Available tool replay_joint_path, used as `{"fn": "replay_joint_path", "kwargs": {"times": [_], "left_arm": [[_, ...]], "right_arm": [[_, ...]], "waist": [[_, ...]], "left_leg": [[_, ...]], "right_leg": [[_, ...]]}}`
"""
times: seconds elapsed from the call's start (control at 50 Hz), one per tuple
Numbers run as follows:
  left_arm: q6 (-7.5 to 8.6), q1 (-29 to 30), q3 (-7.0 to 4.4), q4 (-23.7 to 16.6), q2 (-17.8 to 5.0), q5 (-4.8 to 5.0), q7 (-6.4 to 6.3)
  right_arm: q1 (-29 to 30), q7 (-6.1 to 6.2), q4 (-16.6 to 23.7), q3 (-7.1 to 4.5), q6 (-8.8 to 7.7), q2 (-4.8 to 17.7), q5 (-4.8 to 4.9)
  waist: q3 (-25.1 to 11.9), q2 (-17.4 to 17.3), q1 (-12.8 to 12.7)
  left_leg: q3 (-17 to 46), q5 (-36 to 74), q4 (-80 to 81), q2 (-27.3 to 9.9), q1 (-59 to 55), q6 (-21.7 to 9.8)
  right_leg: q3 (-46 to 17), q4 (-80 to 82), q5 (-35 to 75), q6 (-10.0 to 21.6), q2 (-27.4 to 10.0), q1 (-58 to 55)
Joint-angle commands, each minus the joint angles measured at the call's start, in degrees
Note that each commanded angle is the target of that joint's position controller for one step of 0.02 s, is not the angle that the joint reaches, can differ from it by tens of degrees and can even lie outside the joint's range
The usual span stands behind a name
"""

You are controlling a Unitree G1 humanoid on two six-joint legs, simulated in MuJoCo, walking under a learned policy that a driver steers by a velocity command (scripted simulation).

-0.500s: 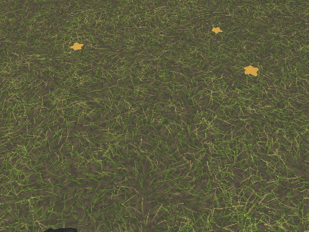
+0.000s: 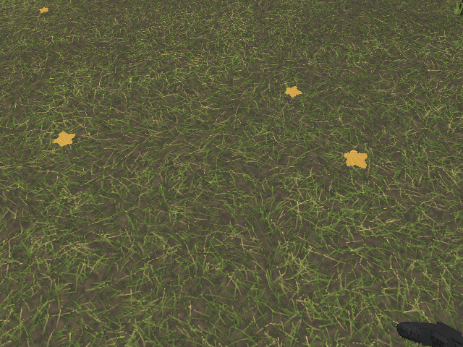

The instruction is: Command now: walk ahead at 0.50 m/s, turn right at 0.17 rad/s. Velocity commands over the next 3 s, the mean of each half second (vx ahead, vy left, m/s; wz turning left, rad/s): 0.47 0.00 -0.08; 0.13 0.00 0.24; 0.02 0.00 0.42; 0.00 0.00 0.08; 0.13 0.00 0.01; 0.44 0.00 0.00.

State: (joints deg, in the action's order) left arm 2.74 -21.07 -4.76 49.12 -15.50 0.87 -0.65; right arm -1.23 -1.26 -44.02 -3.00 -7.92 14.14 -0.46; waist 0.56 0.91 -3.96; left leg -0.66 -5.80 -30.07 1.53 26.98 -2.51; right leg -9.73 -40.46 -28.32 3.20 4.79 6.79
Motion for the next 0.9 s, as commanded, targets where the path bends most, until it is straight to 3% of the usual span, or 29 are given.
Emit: {"fn": "replay_joint_path", "kwargs": {"times": [0.02,0.04,0.06,0.08,0.12,0.16,0.2,0.28,0.36,0.4,0.44,0.48,0.5,0.52,0.54,0.56,0.58,0.6,0.64,0.68,0.74,0.82,0.9], "left_arm": [[1.94,-3.22,-0.30,-4.11,-6.42,1.22,0.25],[2.05,2.75,-0.57,-5.66,-7.69,1.10,0.28],[2.16,5.97,-0.57,-6.48,-7.24,0.33,0.21],[2.12,6.54,-0.76,-6.73,-6.50,-0.22,0.19],[1.73,4.78,-0.68,-6.43,-4.58,-0.19,0.21],[1.39,5.88,-0.41,-6.84,-3.32,-0.41,0.11],[1.36,9.76,-0.13,-8.09,-2.88,-0.73,0.05],[1.76,16.71,0.65,-9.61,-1.43,-0.55,0.67],[2.11,23.79,1.08,-11.91,-1.53,0.10,1.75],[2.51,26.04,1.12,-13.09,-1.96,0.03,2.44],[3.06,23.71,0.66,-12.81,-3.28,-0.52,2.96],[3.52,11.68,-0.96,-8.93,-6.96,-1.60,2.63],[3.53,2.70,-1.76,-7.18,-11.09,-2.87,1.96],[2.65,1.37,-1.71,-6.49,-13.08,-2.73,1.90],[1.66,-0.90,-1.03,-6.23,-8.93,-1.53,2.05],[1.26,4.07,-0.37,-6.73,-7.53,-1.09,1.89],[1.17,9.10,0.30,-7.02,-5.88,-1.07,1.71],[1.18,12.44,0.97,-7.11,-4.08,-1.27,1.73],[1.55,16.17,1.27,-6.34,-2.92,-2.64,1.86],[1.90,18.40,0.92,-5.58,-4.13,-3.23,1.64],[0.83,17.70,-0.38,-4.57,-8.16,-2.38,0.19],[-1.05,16.53,-0.61,-3.50,-8.40,-1.68,-1.39],[-2.52,16.06,-1.01,-3.04,-9.35,-1.00,-1.90]], "right_arm": [[-20.67,-0.22,-2.25,-3.33,0.41,10.23,1.53],[-15.81,-0.05,-1.21,-2.61,0.90,8.35,1.40],[-12.18,0.00,-0.55,-2.07,1.36,7.49,0.71],[-10.57,-0.06,-0.41,-1.63,1.39,6.48,0.14],[-10.41,-0.16,-0.96,-1.23,1.21,5.69,-0.03],[-11.63,0.05,-1.86,-1.50,1.03,7.07,0.41],[-13.05,0.55,-2.70,-1.91,1.28,8.67,0.63],[-16.35,1.11,-4.38,-1.91,1.94,9.46,1.34],[-20.88,1.18,-6.57,-1.85,2.70,10.01,1.69],[-21.58,1.38,-7.36,-1.88,3.48,10.26,1.60],[-21.03,1.80,-7.69,-2.07,4.32,11.06,1.41],[-19.07,2.11,-6.94,-1.80,4.59,10.95,1.45],[-18.17,2.21,-4.93,-0.83,4.13,8.77,0.09],[-29.08,1.41,-6.50,1.40,3.43,2.04,-0.25],[-28.79,1.17,-8.51,-0.05,3.17,8.17,1.06],[-22.35,1.21,-6.51,-0.81,3.34,10.34,2.41],[-18.13,1.75,-5.48,-0.65,3.86,9.36,2.07],[-16.58,2.27,-5.40,-0.90,4.76,8.89,1.12],[-19.68,2.84,-6.42,-0.66,6.90,6.00,1.11],[-20.55,3.43,-6.57,-0.41,8.02,4.56,1.02],[-16.03,3.54,-4.30,-1.07,9.02,6.86,0.86],[-10.32,3.20,-1.29,-1.85,10.12,7.74,1.16],[-8.59,2.13,0.31,-2.14,9.91,7.05,1.29]], "waist": [[-14.79,-12.02,9.30],[-7.30,-6.85,8.93],[-2.90,-3.59,7.49],[-1.07,-3.77,5.98],[-1.73,-6.12,4.19],[-1.47,-6.21,4.00],[-0.73,-4.97,4.69],[0.28,-4.88,6.85],[2.41,-4.72,9.30],[3.45,-4.88,9.27],[1.18,-6.33,7.21],[-6.80,-5.95,0.96],[-15.44,-0.73,-1.86],[-24.95,14.19,1.88],[-29.07,8.72,-1.07],[-19.84,6.75,-0.56],[-13.64,3.15,1.20],[-9.57,1.50,2.93],[-7.93,4.31,6.68],[-7.59,5.87,7.89],[-7.58,6.02,6.22],[-3.74,4.87,4.27],[-3.72,4.43,3.92]], "left_leg": [[41.54,-21.38,12.30,-22.84,-45.30,-13.87],[34.26,-20.42,13.89,-20.90,-36.91,-11.59],[28.47,-14.33,15.54,-18.72,-28.94,-10.77],[24.70,-8.74,16.91,-16.87,-24.04,-10.40],[19.50,-2.20,18.94,-14.27,-20.18,-10.03],[16.04,3.25,20.53,-13.91,-19.20,-10.77],[13.41,7.46,21.70,-13.79,-19.70,-10.89],[7.22,9.96,22.02,-11.16,-19.76,-8.67],[7.19,8.51,20.44,-13.03,-23.88,-8.51],[7.60,13.46,17.56,-14.39,-27.41,-7.95],[7.14,25.19,11.70,-14.34,-29.87,-6.07],[4.29,36.20,-1.65,-10.00,-26.87,-2.69],[2.50,20.10,-16.47,-6.61,-15.08,0.01],[1.84,-30.12,-37.53,1.66,4.57,4.07],[9.47,-34.59,-43.09,0.50,6.38,4.14],[7.69,-31.49,-43.52,-2.16,10.01,4.27],[5.48,-27.22,-40.14,-4.53,9.85,4.82],[5.07,-24.33,-36.58,-6.11,7.43,5.36],[4.78,-20.41,-29.87,-7.26,-3.21,5.90],[3.50,-17.93,-23.07,-6.56,-8.19,6.24],[2.19,-12.04,-20.20,-6.39,-6.95,5.52],[1.95,-13.29,-19.19,-7.33,-2.24,4.41],[-0.67,-15.12,-12.47,-5.93,-3.62,3.44]], "right_leg": [[-1.50,-33.34,-3.32,-0.42,-2.32,36.82],[0.81,-33.09,2.20,-0.30,-4.95,38.44],[3.03,-30.27,6.52,-0.43,-7.28,36.85],[3.57,-27.09,9.23,-0.56,-9.12,34.64],[4.51,-23.09,11.25,-0.91,-10.69,30.42],[5.66,-19.07,13.76,-1.81,-11.33,31.24],[6.24,-12.77,19.20,-2.86,-11.78,33.30],[7.99,0.88,31.03,-3.33,-10.31,30.08],[8.96,7.91,32.74,-2.99,-8.71,29.48],[9.14,10.61,29.67,-1.95,-7.82,30.03],[9.81,13.23,27.08,-0.31,-5.98,24.78],[11.35,17.06,37.55,2.76,-4.37,6.05],[1.97,11.40,60.35,6.64,-14.56,-12.40],[-16.66,9.07,75.67,18.11,-30.79,-32.46],[-19.53,11.49,66.59,18.00,-29.07,-30.44],[-11.92,13.81,62.90,15.42,-25.95,-22.66],[-7.63,16.28,59.59,13.30,-22.77,-13.87],[-4.79,18.70,56.68,12.32,-20.99,-5.71],[0.78,22.75,53.14,11.13,-18.90,6.31],[5.27,24.36,52.08,11.13,-18.04,11.41],[5.97,26.62,40.35,11.56,-19.81,10.45],[5.17,29.10,21.85,11.19,-21.90,8.37],[6.95,25.35,25.75,9.85,-22.78,3.34]]}}
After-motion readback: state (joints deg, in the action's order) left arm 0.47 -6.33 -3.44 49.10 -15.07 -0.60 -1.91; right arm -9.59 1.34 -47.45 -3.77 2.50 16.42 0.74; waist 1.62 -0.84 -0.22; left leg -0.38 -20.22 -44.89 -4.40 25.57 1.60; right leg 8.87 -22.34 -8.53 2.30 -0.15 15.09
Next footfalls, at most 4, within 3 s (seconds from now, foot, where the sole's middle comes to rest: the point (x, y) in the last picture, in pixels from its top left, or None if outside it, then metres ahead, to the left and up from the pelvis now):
0.48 right None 0.44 -0.14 -0.76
0.98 left None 0.39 0.10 -0.76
1.44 right None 0.47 -0.12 -0.76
1.74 left None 0.35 0.11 -0.76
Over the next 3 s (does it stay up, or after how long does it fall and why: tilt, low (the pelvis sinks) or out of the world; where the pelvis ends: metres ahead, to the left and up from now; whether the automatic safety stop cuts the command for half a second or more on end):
stays up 0.64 0.13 0.00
